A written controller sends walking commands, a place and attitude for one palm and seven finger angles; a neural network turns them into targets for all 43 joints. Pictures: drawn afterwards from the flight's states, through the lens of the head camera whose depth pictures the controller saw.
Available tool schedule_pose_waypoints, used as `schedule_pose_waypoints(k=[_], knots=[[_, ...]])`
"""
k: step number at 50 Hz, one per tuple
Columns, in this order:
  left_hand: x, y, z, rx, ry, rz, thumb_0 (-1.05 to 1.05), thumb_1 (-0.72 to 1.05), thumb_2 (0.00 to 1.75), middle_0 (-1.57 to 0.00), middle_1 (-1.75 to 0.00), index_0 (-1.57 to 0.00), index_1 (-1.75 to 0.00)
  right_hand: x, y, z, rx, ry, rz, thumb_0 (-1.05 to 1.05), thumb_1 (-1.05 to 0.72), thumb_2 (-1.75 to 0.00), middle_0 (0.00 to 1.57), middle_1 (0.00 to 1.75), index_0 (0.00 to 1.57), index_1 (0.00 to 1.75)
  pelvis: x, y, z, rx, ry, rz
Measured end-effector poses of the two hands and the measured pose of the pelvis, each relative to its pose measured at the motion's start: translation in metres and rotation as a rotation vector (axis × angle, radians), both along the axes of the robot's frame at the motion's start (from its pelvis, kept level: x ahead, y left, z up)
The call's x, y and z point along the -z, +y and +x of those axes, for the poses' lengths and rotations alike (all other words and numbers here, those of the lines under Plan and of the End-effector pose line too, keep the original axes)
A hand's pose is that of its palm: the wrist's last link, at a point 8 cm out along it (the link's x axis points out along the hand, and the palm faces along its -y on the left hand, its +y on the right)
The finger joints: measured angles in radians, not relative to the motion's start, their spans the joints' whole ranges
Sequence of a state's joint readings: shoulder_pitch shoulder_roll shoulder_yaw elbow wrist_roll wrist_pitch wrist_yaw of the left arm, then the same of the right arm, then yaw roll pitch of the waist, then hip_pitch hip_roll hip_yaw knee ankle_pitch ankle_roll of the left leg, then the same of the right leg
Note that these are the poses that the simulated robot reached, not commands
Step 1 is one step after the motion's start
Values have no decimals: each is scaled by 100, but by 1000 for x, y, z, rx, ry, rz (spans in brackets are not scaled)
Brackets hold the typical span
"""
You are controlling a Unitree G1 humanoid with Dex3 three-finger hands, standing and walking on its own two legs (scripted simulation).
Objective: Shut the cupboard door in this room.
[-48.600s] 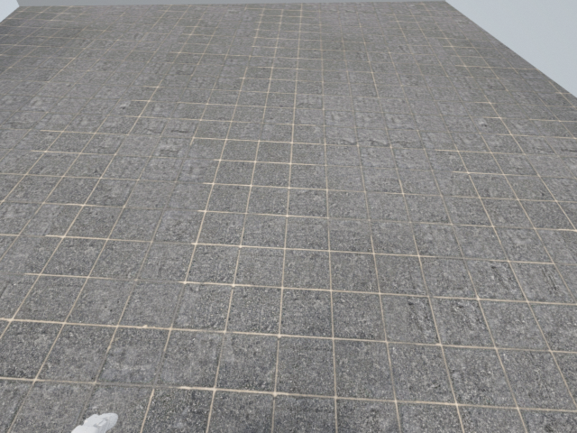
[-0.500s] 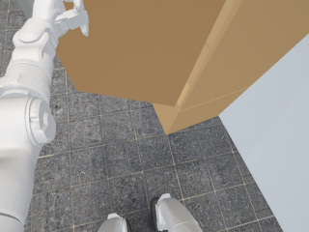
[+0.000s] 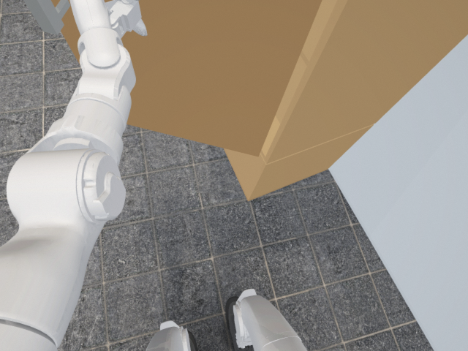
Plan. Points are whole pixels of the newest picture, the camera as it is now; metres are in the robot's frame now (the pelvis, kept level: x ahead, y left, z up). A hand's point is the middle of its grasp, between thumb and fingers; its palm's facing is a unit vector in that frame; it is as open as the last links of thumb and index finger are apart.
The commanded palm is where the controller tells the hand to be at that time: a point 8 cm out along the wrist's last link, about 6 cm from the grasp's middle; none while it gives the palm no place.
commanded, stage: pull the fist back off the door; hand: left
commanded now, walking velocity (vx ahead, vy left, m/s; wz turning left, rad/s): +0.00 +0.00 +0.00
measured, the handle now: out of the picture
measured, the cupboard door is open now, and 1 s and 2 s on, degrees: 54 54 54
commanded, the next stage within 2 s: draw the hand back to the body in 0.62 s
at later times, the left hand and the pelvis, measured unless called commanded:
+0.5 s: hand (134, 62) +0.51 +0.04 +0.12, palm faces +0.06 -1.00 +0.01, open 3.1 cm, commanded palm +0.49 +0.08 +0.14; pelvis -0.01 -0.01 +0.03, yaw +0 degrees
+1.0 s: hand (84, 86) +0.47 +0.09 +0.15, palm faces +0.07 -1.00 -0.03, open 3.1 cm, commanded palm +0.41 +0.14 +0.16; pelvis +0.00 +0.01 +0.04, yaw -2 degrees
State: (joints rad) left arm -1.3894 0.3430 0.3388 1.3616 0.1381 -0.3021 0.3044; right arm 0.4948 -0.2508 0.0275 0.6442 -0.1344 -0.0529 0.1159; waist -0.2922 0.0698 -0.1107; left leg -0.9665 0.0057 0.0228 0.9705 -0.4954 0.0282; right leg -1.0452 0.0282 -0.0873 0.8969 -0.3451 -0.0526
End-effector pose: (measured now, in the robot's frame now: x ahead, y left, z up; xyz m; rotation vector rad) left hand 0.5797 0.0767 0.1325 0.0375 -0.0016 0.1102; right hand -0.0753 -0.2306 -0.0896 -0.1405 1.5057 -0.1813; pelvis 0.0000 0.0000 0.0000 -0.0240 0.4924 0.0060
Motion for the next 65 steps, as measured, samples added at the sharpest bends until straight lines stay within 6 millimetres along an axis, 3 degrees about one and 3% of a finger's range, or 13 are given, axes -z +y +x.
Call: schedule_pose_waypoints(k=[7,16,22,26,31,34,39,42,49,54,61,65], knots=[[6,-5,-15,28,100,-8,2,89,91,-129,-150,-130,-150,-3,3,-5,85,-12,21,0,-91,-90,20,30,20,30,-13,-5,-2,22,-56,13],[-26,14,-40,31,-17,12,2,90,90,-129,-150,-129,-150,-15,-21,-5,51,-46,-15,0,-91,-90,20,30,20,30,-23,-10,-4,16,-113,17],[-2,17,-73,64,87,-16,2,90,90,-129,-150,-129,-150,-19,-37,12,17,-92,-52,0,-91,-90,20,30,20,30,-28,-8,-6,5,-158,17],[8,12,-94,50,52,-66,2,90,90,-129,-150,-130,-150,-19,-42,32,-19,-154,-73,0,-91,-90,20,30,19,30,-29,-5,-10,1,-179,17],[-8,6,-103,64,-69,-26,2,90,90,-130,-150,-130,-150,-10,-37,54,-34,-232,-70,0,-91,-90,20,30,19,30,-26,-1,-14,3,-189,23],[-15,5,-99,72,-56,25,2,90,90,-130,-150,-130,-150,-6,-29,61,-24,-258,-55,0,-91,-90,20,30,19,30,-25,1,-16,4,-193,25],[-14,15,-92,35,54,-11,2,90,90,-130,-150,-130,-150,-5,-15,59,-3,-263,-29,0,-91,-90,20,30,20,30,-28,3,-17,11,-197,26],[-16,26,-94,17,30,-70,2,90,90,-130,-150,-130,-150,-7,-10,53,4,-252,-20,0,-91,-90,20,30,20,30,-30,4,-15,24,-200,27],[-17,63,-132,40,-68,5,2,90,90,-129,-150,-129,-150,-9,-6,53,24,-251,3,1,-91,-90,20,30,20,30,-37,8,-4,45,-249,20],[-11,90,-170,13,-15,-51,2,90,90,-129,-150,-130,-150,-19,-11,85,15,-332,-22,1,-91,-90,20,30,20,30,-45,9,-1,37,-319,13],[-48,113,-216,41,-128,-19,2,90,90,-129,-149,-129,-149,-43,-12,166,-69,-585,-57,1,-91,-90,20,30,19,30,-52,12,-4,15,-399,13],[-58,123,-239,57,-108,40,2,90,90,-125,-144,-125,-144,-62,-3,210,-100,-723,-42,1,-91,-90,20,30,19,30,-56,14,-6,12,-443,18]])
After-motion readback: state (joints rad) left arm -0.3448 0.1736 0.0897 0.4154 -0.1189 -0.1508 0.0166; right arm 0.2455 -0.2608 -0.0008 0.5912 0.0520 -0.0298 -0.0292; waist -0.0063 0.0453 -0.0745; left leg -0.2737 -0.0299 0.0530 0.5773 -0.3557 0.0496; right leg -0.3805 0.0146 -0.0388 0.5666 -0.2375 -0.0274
